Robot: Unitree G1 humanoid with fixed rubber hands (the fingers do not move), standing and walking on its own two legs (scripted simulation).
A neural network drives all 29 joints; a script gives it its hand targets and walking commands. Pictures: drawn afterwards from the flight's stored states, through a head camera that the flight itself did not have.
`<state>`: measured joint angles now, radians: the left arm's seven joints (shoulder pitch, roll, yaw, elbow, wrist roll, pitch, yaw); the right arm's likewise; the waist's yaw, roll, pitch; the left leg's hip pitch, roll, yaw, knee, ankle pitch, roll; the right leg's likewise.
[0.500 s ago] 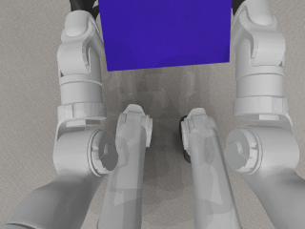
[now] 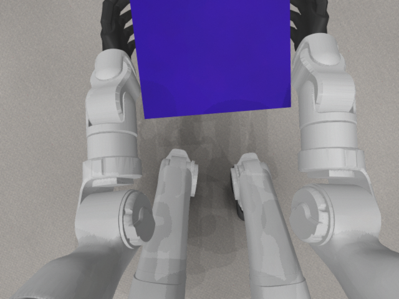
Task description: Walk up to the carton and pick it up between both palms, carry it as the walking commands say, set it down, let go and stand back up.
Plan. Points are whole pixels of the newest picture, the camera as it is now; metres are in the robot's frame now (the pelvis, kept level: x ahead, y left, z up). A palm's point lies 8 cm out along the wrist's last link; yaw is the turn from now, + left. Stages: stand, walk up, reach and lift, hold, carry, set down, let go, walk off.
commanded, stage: reach and lift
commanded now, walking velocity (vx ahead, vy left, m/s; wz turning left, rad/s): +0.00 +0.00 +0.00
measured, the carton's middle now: (211, 51) +0.52 +0.02 -0.14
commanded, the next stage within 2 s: none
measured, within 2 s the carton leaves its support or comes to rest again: neither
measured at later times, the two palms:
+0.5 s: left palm (87, 38) +0.48 +0.17 +0.02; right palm (348, 21) +0.49 -0.12 +0.03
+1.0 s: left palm (51, 13) +0.46 +0.16 +0.09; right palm out of the picture +0.48 -0.13 +0.10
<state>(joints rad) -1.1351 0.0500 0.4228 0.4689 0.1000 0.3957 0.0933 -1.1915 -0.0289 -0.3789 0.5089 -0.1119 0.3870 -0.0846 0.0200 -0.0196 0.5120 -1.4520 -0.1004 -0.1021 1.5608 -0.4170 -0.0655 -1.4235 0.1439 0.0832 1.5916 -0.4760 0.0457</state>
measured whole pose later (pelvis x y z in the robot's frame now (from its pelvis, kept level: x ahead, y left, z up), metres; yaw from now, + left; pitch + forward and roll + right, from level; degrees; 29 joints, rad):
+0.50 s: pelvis +0.04 +0.00 +0.06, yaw +1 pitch +26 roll +0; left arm -0.85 -0.05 0.45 0.58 0.18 0.37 0.07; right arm -0.89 0.07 -0.42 0.62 -0.18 0.35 -0.06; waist 0.01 -0.01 0.04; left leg -1.38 -0.10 -0.12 1.30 -0.37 -0.05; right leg -1.35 0.12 0.10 1.33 -0.43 0.03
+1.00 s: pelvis +0.10 +0.00 +0.15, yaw +1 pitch +26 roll +0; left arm -0.51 -0.17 0.42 0.46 0.26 0.29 0.02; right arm -0.54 0.16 -0.38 0.51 -0.26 0.26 0.02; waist 0.00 -0.02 -0.10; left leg -1.04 -0.08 -0.13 0.87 -0.29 -0.03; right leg -1.01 0.10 0.13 0.90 -0.34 0.01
